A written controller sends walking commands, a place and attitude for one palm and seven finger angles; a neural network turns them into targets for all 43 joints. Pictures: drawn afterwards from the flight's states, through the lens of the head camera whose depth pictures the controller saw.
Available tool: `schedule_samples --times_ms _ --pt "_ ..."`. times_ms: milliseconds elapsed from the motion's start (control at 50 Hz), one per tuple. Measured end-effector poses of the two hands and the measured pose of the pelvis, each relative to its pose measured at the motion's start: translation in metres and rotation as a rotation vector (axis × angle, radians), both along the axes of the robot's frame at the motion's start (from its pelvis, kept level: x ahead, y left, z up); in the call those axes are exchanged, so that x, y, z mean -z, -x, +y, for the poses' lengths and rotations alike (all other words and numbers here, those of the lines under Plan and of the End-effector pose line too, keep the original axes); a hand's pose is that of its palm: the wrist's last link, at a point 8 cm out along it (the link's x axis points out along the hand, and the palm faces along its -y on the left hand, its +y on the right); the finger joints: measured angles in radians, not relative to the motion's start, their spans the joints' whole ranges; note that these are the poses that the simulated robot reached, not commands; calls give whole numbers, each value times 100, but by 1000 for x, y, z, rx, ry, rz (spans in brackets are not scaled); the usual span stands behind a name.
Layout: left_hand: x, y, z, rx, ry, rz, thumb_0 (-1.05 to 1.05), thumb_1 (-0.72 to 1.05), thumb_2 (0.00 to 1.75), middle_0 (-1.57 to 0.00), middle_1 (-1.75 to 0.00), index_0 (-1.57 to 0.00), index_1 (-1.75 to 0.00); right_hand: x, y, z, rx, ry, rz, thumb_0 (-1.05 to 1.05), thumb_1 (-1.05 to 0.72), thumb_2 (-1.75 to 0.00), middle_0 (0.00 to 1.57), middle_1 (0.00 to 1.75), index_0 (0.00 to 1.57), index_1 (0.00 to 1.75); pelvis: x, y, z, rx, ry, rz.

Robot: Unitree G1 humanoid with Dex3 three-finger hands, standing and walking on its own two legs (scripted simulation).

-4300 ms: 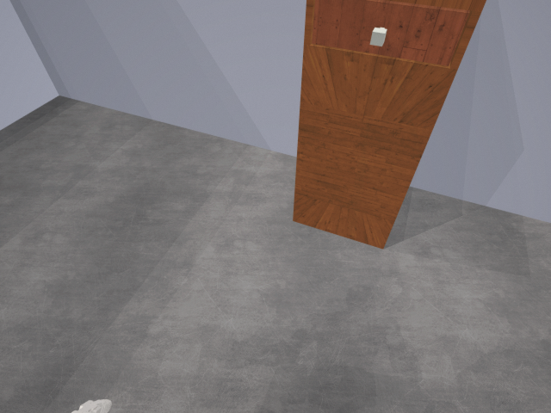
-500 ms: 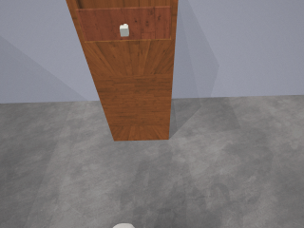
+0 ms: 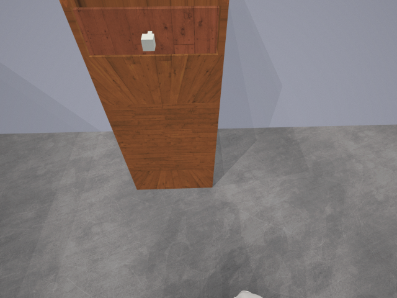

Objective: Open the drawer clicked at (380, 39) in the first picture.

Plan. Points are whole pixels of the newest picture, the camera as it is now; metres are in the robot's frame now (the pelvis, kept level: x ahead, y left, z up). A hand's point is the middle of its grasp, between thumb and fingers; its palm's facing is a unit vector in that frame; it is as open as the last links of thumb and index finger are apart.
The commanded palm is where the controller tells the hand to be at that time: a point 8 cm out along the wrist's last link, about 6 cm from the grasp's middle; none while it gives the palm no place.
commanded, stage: take the last steps up to it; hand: left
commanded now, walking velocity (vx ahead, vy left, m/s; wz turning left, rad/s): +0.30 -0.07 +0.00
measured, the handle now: (149, 39) +0.73 +0.16 +0.14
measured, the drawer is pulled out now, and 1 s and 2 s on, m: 0.00 0.00 0.00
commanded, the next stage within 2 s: come to a stop and stand still in 0.34 s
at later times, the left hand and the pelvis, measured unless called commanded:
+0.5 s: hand out of the picture +0.14 +0.15 -0.19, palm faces +0.08 -0.99 -0.12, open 7.4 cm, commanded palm none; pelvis +0.18 -0.01 -0.01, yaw +0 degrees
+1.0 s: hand (152, 242) +0.27 +0.13 -0.14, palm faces +0.06 -0.95 -0.30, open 7.4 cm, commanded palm none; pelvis +0.19 -0.07 +0.00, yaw +1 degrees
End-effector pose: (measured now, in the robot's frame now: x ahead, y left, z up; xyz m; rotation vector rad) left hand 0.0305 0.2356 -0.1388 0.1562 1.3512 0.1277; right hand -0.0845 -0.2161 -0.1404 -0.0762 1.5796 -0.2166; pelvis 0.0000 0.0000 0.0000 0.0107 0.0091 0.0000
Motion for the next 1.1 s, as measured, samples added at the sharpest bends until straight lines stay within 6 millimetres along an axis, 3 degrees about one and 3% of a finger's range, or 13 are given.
schedule_samples --times_ms 60,100,220,340,400,460,520,620,720,800,980,1100 --pt "7 -43 -14 11 -22 -84 1 91 89 -19 -29 -20 -30 14 -10 -16 11 -19 48 1 -91 -90 20 30 20 30 13 -22 -17 -5 5 -7" --pt "5 -59 -23 -4 -23 -123 1 91 89 -19 -29 -20 -30 15 -31 -26 -3 -18 43 1 -91 -90 20 30 20 30 12 -34 -23 -12 11 -15" --pt "-4 -72 -37 -35 -28 -78 0 93 89 -20 -29 -20 -30 2 -151 -49 -59 18 -173 1 -91 -90 20 30 20 30 -3 -74 -32 -23 21 -11" --pt "5 -75 -46 -65 30 13 0 92 89 -20 -30 -20 -30 -12 -269 -41 -131 26 -373 1 -91 -90 19 30 19 30 -4 -117 -27 -24 37 -11" --pt "17 -78 -46 -100 61 58 0 91 89 -20 -30 -20 -30 -14 -315 -29 -171 34 -430 1 -91 -90 19 30 19 30 2 -143 -19 -26 51 -23" --pt "28 -88 -42 -106 77 108 1 91 89 -20 -30 -20 -30 -11 -343 -18 -182 42 -462 0 -91 -90 19 30 19 30 9 -165 -13 -12 32 -29" --pt "22 -111 -38 -93 67 119 1 91 89 -20 -29 -20 -30 -12 -348 -13 -153 46 -435 0 -92 -90 20 30 20 30 4 -181 -11 -5 19 -28" --pt "8 -162 -36 -70 30 63 1 91 89 -19 -29 -20 -30 -13 -348 -27 -121 70 -350 -2 -95 -90 20 30 20 30 -5 -198 -15 -2 9 -24" --pt "-2 -202 -33 -42 -46 3 1 92 89 -19 -29 -20 -30 -2 -340 -50 -87 48 -276 -1 -93 -90 20 30 20 30 -4 -205 -35 3 1 -34" --pt "-6 -223 -39 -23 -115 -64 1 92 89 -19 -29 -20 -30 18 -337 -74 -64 16 -252 0 -92 -90 20 30 20 30 7 -210 -57 11 -23 -39" --pt "-29 -229 -64 -25 -131 -136 1 91 89 -20 -30 -20 -30 17 -330 -103 -92 0 -235 1 -91 -90 20 30 20 30 -3 -194 -72 -18 -40 -25" --pt "-31 -208 -65 -46 -103 -153 0 90 89 -20 -30 -20 -30 5 -320 -102 -134 3 -244 1 -91 -90 20 30 19 30 -8 -179 -69 -29 -49 -17"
